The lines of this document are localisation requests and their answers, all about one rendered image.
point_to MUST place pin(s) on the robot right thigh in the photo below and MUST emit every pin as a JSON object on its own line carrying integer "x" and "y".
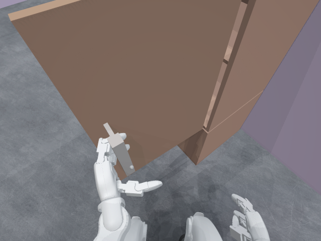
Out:
{"x": 199, "y": 228}

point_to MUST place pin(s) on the robot thigh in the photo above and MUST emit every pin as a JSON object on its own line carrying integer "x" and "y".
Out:
{"x": 137, "y": 231}
{"x": 199, "y": 228}

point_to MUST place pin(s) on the robot left thigh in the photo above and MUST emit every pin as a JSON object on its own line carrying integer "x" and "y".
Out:
{"x": 137, "y": 231}

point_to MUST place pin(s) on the robot right hand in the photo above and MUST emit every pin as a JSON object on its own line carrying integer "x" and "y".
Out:
{"x": 253, "y": 227}

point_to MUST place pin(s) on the robot left hand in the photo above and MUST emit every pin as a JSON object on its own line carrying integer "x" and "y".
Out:
{"x": 105, "y": 175}

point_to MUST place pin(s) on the left robot forearm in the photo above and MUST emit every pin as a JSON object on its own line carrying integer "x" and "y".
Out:
{"x": 114, "y": 222}

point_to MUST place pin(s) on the handle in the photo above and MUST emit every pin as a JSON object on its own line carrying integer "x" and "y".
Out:
{"x": 120, "y": 150}

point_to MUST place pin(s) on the cupboard door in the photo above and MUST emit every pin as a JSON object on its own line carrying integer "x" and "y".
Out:
{"x": 148, "y": 68}

